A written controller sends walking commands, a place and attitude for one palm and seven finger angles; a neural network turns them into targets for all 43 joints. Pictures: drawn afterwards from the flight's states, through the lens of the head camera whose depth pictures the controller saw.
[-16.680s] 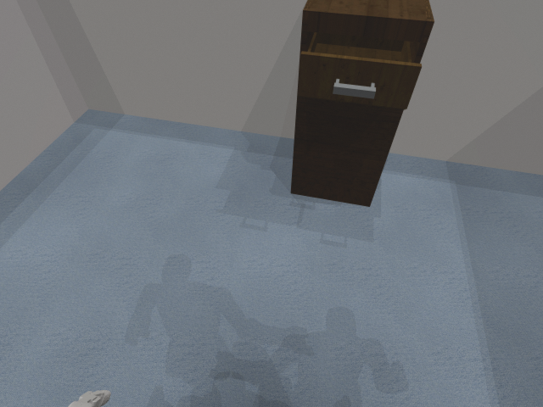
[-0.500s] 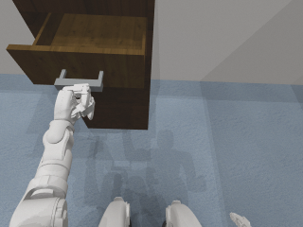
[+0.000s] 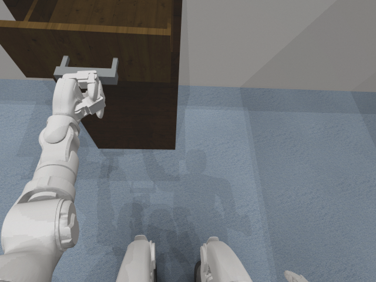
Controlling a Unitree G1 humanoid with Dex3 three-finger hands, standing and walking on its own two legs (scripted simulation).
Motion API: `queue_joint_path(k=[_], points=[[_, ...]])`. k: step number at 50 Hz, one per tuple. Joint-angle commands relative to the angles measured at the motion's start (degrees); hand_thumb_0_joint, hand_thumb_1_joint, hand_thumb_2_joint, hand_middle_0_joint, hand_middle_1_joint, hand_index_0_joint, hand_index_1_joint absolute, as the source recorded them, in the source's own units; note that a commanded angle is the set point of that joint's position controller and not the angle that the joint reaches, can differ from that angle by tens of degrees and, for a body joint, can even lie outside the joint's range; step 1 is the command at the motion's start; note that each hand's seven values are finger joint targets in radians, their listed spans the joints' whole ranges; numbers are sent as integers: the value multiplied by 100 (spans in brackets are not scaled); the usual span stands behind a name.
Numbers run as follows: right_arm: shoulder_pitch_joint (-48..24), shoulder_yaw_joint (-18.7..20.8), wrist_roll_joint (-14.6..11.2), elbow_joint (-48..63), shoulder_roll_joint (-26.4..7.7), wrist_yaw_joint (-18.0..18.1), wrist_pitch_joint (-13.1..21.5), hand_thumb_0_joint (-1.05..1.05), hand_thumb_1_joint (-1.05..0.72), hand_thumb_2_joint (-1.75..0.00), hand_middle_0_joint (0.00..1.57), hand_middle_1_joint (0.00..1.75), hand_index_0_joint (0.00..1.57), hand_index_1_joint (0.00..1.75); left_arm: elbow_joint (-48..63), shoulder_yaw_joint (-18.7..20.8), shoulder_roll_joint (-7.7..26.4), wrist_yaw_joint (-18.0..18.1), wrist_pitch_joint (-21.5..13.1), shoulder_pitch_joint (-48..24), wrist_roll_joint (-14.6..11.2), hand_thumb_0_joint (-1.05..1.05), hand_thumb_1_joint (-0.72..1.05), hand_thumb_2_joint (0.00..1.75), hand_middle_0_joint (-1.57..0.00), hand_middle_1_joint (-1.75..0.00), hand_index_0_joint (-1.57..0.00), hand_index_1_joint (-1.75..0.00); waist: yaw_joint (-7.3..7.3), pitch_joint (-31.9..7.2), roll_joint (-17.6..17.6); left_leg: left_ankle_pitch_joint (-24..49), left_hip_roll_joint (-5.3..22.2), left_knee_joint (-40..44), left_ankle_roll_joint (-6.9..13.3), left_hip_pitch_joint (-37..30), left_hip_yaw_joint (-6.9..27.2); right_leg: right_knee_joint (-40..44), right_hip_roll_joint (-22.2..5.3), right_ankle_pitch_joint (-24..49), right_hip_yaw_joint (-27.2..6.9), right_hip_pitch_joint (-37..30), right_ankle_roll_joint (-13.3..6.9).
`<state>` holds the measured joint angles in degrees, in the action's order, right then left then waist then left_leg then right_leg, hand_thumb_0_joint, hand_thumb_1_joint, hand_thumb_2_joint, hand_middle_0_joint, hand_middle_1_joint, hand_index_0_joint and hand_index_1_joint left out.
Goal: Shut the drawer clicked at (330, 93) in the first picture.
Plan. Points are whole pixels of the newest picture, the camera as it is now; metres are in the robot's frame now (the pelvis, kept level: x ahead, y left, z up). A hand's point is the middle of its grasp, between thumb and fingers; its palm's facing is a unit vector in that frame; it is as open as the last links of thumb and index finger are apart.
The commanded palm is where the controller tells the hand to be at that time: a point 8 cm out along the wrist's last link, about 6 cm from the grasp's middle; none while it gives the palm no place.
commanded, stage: push the drawer shut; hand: left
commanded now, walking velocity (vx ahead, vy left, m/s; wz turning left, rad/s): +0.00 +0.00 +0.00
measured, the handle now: (89, 68) +0.56 +0.20 +0.06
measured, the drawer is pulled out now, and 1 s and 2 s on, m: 0.12 0.00 0.00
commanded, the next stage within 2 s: pull the fist back off the drawer in 1.46 s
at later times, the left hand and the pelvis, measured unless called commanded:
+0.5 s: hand (105, 74) +0.55 +0.16 +0.06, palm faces -0.05 -1.00 -0.02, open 3.1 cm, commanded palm +0.55 +0.20 +0.06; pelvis +0.00 +0.02 -0.01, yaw -2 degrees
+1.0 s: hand (109, 56) +0.60 +0.16 +0.06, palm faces -0.04 -1.00 -0.02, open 3.3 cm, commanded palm +0.60 +0.18 +0.06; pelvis +0.01 +0.01 -0.01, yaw -2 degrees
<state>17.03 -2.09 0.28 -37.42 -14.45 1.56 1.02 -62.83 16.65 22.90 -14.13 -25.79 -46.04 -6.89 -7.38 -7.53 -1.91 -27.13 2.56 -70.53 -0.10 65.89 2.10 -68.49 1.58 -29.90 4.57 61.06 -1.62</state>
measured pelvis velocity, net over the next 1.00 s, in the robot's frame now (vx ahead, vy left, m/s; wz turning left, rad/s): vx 0.01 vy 0.01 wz -0.04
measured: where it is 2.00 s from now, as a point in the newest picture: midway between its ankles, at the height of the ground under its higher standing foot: outside the picture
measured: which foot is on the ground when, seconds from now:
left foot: down 0.00-1.00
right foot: down 0.00-1.00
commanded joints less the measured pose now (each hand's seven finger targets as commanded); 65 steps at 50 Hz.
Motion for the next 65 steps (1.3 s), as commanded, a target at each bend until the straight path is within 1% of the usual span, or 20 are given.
queue_joint_path(k=[1, 7, 9, 15, 19, 22, 24, 28, 31, 32, 35, 40, 44, 47, 50, 52, 56, 58, 60, 65], points=[[880, 349, 33, 368, -997, 42, 106, 0, -90, -90, 20, 30, 20, 30, 988, 335, 1360, 110, -356, -3143, -59, 0, 90, 90, -140, -160, -140, -160, -366, -2569, -387, 856, -142, 716, 258, -2010, 137, 1104, 130, 900, -413, -659, 40], [1049, 334, 60, 367, -1069, 17, 57, 0, -90, -90, 20, 30, 20, 30, 773, 600, 1835, 142, -247, -3500, 79, 0, 90, 90, -140, -160, -140, -160, -431, -2692, -455, 773, -107, 636, 276, -1785, 143, 1055, 139, 793, -427, -596, 52], [1116, 336, 79, 344, -1054, -7, 47, 0, -90, -90, 20, 30, 20, 30, 799, 487, 1703, 146, -215, -3660, 105, 0, 90, 90, -140, -160, -140, -160, -464, -2778, -736, 897, -97, 630, 261, -1962, 161, 1022, 140, 852, -385, -440, 41], [1334, 334, 130, 286, -1136, -41, -36, 0, -90, -90, 20, 30, 20, 30, 640, 711, 2063, 223, -98, -3882, 232, 0, 90, 90, -140, -160, -140, -160, -531, -2887, -719, 1057, -50, 608, 256, -2053, 241, 967, 167, 902, -302, -291, 41], [1429, 331, 167, 247, -1138, -68, -77, 0, -90, -90, 20, 30, 20, 30, 600, 565, 1881, 263, -63, -4083, 294, 0, 90, 90, -140, -160, -140, -160, -639, -2875, -920, 1256, -12, 641, 222, -2376, 340, 937, 169, 981, -211, 34, 30], [1522, 331, 201, 239, -1172, -93, -116, 0, -90, -90, 20, 30, 20, 30, 671, 692, 2065, 335, -65, -4265, 343, 0, 90, 90, -140, -160, -140, -160, -645, -3084, -974, 1454, 6, 617, 211, -2540, 384, 905, 179, 1070, -196, 66, 29], [1550, 327, 215, 227, -1148, -107, -137, 0, -90, -90, 20, 30, 20, 30, 614, 584, 1939, 344, -39, -4306, 379, 0, 90, 90, -140, -160, -140, -160, -701, -3067, -955, 1483, 8, 585, 221, -2516, 371, 917, 187, 1108, -193, 66, 37], [1630, 304, 241, 217, -1168, -111, -185, 0, -90, -90, 20, 30, 20, 30, 523, 775, 2248, 381, -26, -4445, 462, 0, 90, 90, -140, -160, -140, -160, -707, -3113, -1025, 1642, 9, 535, 222, -2462, 367, 896, 196, 1217, -194, 11, 27], [1669, 292, 261, 197, -1155, -126, -209, 0, -90, -90, 20, 30, 20, 30, 498, 633, 2088, 386, -22, -4666, 481, 0, 90, 90, -140, -160, -140, -160, -815, -3005, -1099, 1705, 24, 513, 222, -2553, 414, 873, 204, 1235, -165, 202, 18], [1670, 284, 264, 189, -1169, -131, -225, 0, -90, -90, 20, 30, 20, 30, 502, 688, 2205, 410, -21, -4734, 505, 0, 90, 90, -140, -160, -140, -160, -798, -3058, -1218, 1730, 32, 499, 204, -2574, 418, 861, 199, 1229, -159, 236, 19], [1720, 260, 280, 169, -1177, -136, -254, 0, -90, -90, 20, 30, 20, 30, 287, 658, 2263, 433, 68, -4923, 564, 0, 90, 90, -140, -160, -140, -160, -924, -2907, -1092, 1649, 33, 452, 229, -2382, 415, 881, 211, 1196, -159, 259, 39], [1809, 257, 325, 134, -1187, -156, -285, 0, -90, -90, 20, 30, 20, 30, 370, 626, 2334, 440, 92, -5223, 649, 0, 90, 90, -140, -160, -140, -160, -980, -3242, -1377, 1979, 55, 362, 207, -2649, 475, 807, 216, 1367, -136, 350, 13], [1864, 244, 344, 116, -1188, -178, -314, 0, -90, -90, 20, 30, 20, 30, 340, 571, 2311, 470, 152, -5438, 706, 0, 90, 90, -140, -160, -140, -160, -1051, -3240, -1446, 2013, 64, 318, 214, -2654, 507, 792, 228, 1362, -115, 459, 12], [1924, 226, 357, 98, -1213, -175, -328, 0, -90, -90, 20, 30, 20, 30, 392, 634, 2492, 487, 197, -5636, 750, 0, 90, 90, -140, -160, -140, -160, -1097, -3403, -1537, 2164, 77, 274, 222, -2705, 519, 774, 231, 1459, -124, 453, 11], [1974, 189, 353, 80, -1211, -181, -329, 0, -90, -90, 20, 30, 20, 30, 140, 620, 2578, 486, 309, -5701, 783, 0, 90, 90, -140, -160, -140, -160, -1186, -3163, -1371, 1941, 67, 245, 262, -2370, 460, 839, 256, 1391, -148, 343, 32], [2000, 173, 363, 76, -1218, -180, -322, 0, -90, -90, 20, 30, 20, 30, 213, 679, 2721, 488, 305, -5868, 820, 0, 90, 90, -140, -160, -140, -160, -1171, -3288, -1611, 2026, 71, 218, 254, -2423, 464, 803, 251, 1428, -151, 394, 16], [2055, 156, 363, 17, -1218, -160, -287, 0, -90, -90, 20, 30, 20, 30, 66, 595, 2672, 502, 356, -6194, 821, 0, 90, 90, -140, -160, -140, -160, -1357, -3043, -1445, 1704, 65, 173, 302, -2157, 468, 850, 271, 1230, -169, 531, 32], [2058, 149, 366, 1, -1227, -147, -249, 0, -90, -90, 20, 30, 20, 30, 181, 470, 2651, 493, 353, -6362, 845, 0, 90, 90, -140, -160, -140, -160, -1390, -3188, -1683, 1634, 66, 160, 295, -2229, 469, 845, 265, 1158, -174, 622, 23], [2070, 110, 363, -18, -1242, -120, -210, 0, -90, -90, 20, 30, 20, 30, 22, 464, 2747, 475, 401, -6388, 838, 0, 90, 90, -140, -160, -140, -160, -1461, -3037, -1566, 1418, 77, 159, 314, -2028, 466, 871, 271, 1041, -187, 602, 31], [2051, 54, 349, -28, -1278, -61, -111, 0, -90, -90, 20, 30, 20, 30, 36, 377, 2855, 416, 445, -6593, 825, 0, 90, 90, -140, -160, -140, -160, -1527, -3092, -1821, 1188, 93, 166, 318, -1968, 475, 856, 267, 885, -195, 706, 22]])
